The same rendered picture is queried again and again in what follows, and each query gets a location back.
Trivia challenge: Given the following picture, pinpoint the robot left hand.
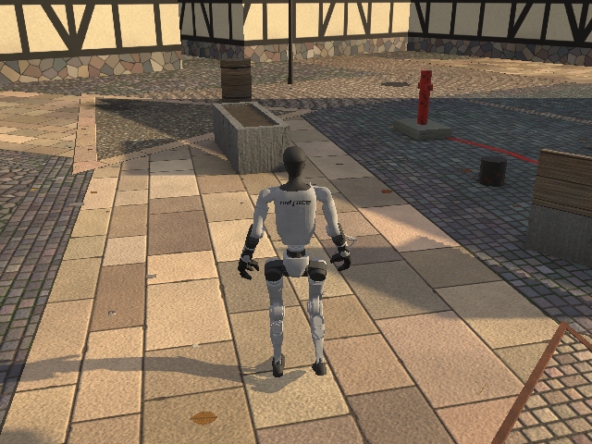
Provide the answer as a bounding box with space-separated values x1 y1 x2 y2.
238 259 259 280

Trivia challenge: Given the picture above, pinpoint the left robot thigh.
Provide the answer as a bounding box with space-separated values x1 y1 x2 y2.
265 258 285 321

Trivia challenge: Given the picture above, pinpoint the left robot forearm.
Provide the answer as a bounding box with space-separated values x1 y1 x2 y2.
240 224 259 263

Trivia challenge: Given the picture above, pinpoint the right robot forearm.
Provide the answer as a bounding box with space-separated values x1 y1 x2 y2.
331 223 350 257

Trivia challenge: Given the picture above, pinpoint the robot right foot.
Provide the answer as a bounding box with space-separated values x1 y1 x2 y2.
312 359 327 376

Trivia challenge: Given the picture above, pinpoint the robot right hand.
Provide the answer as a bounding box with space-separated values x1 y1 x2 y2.
330 253 352 271

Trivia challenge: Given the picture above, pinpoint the robot right upper arm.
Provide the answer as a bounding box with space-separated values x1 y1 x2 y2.
314 186 341 237

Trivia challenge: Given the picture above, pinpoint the robot left upper arm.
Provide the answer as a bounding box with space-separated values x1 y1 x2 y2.
250 187 276 239

